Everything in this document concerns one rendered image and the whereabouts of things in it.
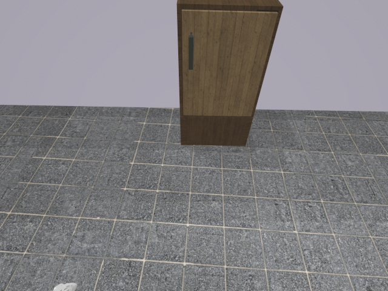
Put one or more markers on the cupboard door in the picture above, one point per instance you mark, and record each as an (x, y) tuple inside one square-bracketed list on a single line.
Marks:
[(229, 53)]

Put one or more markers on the handle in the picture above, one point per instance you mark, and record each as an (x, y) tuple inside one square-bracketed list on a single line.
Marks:
[(190, 51)]

